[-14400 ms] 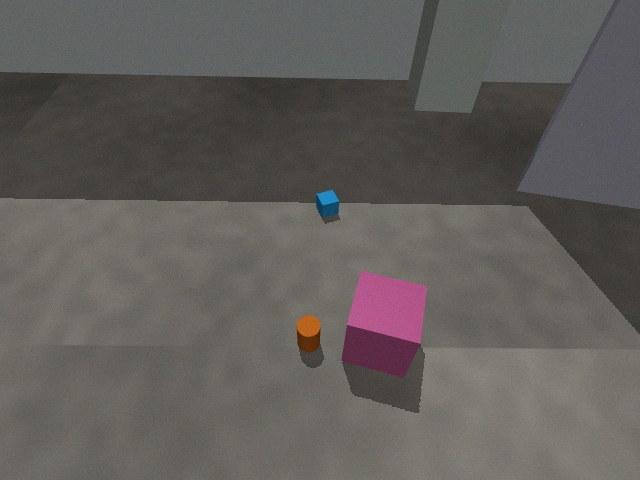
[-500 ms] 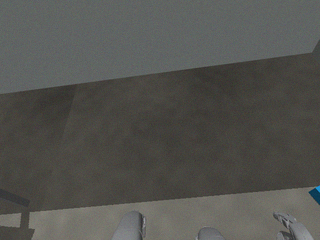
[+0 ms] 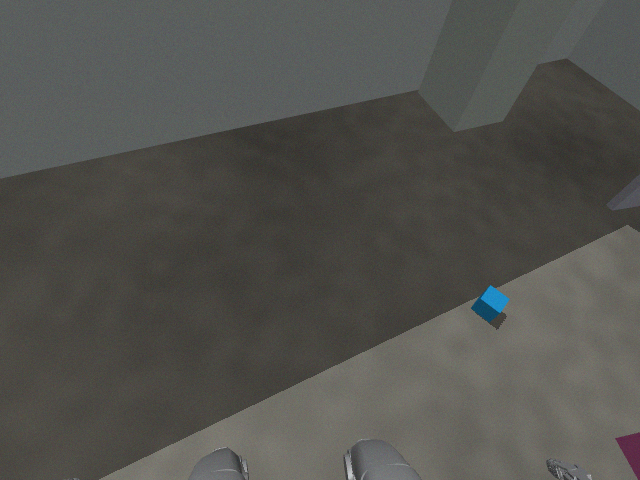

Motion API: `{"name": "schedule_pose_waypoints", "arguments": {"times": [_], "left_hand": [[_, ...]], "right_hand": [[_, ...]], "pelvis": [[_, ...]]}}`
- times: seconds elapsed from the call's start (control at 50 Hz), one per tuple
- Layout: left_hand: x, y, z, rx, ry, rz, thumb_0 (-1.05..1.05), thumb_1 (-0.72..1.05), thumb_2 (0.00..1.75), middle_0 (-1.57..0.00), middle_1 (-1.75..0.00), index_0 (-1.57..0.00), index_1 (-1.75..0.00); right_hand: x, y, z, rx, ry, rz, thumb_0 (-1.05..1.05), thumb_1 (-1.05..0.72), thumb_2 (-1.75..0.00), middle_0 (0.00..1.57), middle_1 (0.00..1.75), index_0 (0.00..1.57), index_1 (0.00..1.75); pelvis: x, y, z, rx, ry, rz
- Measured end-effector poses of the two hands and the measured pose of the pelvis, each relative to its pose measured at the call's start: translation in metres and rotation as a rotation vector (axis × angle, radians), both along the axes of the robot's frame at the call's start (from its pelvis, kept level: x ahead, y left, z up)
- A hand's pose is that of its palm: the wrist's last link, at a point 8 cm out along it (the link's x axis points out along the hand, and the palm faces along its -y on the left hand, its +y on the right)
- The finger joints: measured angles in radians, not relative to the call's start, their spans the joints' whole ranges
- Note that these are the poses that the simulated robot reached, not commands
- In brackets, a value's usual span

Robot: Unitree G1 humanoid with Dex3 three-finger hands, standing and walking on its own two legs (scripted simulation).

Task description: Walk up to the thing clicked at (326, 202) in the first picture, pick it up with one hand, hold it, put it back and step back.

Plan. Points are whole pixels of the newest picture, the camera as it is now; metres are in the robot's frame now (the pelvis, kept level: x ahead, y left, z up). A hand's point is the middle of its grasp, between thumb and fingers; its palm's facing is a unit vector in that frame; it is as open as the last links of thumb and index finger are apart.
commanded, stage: walk up
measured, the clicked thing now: (489, 303) +0.71 -0.71 -0.72
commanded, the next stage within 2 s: none
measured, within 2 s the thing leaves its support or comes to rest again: neither
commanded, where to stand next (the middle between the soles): +0.12 -0.05 m, yaw -20 degrees
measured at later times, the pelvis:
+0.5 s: pelvis +0.00 -0.05 +0.00, yaw -10 degrees
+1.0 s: pelvis +0.05 -0.12 -0.02, yaw +14 degrees
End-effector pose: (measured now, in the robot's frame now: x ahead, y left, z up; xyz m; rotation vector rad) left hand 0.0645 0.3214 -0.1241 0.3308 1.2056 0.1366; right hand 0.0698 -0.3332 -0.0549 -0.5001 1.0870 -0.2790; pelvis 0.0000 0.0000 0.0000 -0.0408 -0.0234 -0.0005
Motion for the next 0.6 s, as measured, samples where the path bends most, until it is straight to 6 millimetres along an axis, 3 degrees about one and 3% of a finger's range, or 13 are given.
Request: {"name": "schedule_pose_waypoints", "arguments": {"times": [0.12, 0.24, 0.34, 0.42, 0.48, 0.54, 0.6], "left_hand": [[0.011, -0.005, 0.011, 0.039, 0.025, -0.085, 0.01, 0.9, 0.9, -0.2, -0.3, -0.21, -0.3], [0.015, -0.021, 0.029, 0.108, -0.033, -0.124, 0.0, 0.9, 0.9, -0.2, -0.3, -0.21, -0.3], [-0.006, -0.035, 0.045, 0.146, -0.007, -0.102, 0.0, 0.9, 0.9, -0.2, -0.3, -0.21, -0.3], [-0.005, -0.045, 0.049, 0.146, 0.027, -0.118, 0.01, 0.9, 0.9, -0.2, -0.3, -0.21, -0.3], [0.011, -0.051, 0.044, 0.129, 0.021, -0.131, 0.01, 0.9, 0.9, -0.2, -0.3, -0.21, -0.3], [0.045, -0.059, 0.035, 0.09, -0.085, -0.103, 0.01, 0.9, 0.9, -0.2, -0.3, -0.21, -0.3], [0.082, -0.067, 0.024, 0.036, -0.189, -0.096, 0.01, 0.9, 0.9, -0.2, -0.3, -0.21, -0.3]], "right_hand": [[-0.052, -0.03, -0.004, -0.015, -0.018, -0.095, 0.01, -0.9, -0.9, 0.2, 0.3, 0.21, 0.3], [-0.094, -0.064, -0.037, 0.006, 0.018, -0.179, 0.01, -0.9, -0.9, 0.2, 0.3, 0.21, 0.3], [-0.101, -0.06, -0.054, 0.094, 0.045, -0.24, 0.01, -0.9, -0.9, 0.2, 0.3, 0.2, 0.3], [-0.098, -0.048, -0.057, 0.151, 0.039, -0.234, 0.01, -0.9, -0.9, 0.2, 0.3, 0.2, 0.3], [-0.098, -0.039, -0.057, 0.179, 0.081, -0.234, 0.01, -0.9, -0.9, 0.2, 0.3, 0.2, 0.3], [-0.098, -0.031, -0.053, 0.189, 0.189, -0.196, 0.01, -0.9, -0.9, 0.2, 0.3, 0.2, 0.3], [-0.083, -0.032, -0.048, 0.158, 0.24, -0.157, 0.01, -0.9, -0.9, 0.2, 0.3, 0.2, 0.3]], "pelvis": [[-0.009, -0.007, -0.003, 0.018, -0.011, -0.089], [-0.019, -0.032, -0.015, 0.028, -0.022, -0.149], [-0.015, -0.044, -0.006, 0.039, -0.031, -0.205], [-0.007, -0.049, 0.001, 0.035, -0.023, -0.237], [0.001, -0.052, 0.002, 0.025, -0.02, -0.201], [0.011, -0.056, 0.0, 0.025, -0.017, -0.112], [0.021, -0.053, -0.007, 0.034, -0.012, -0.06]]}}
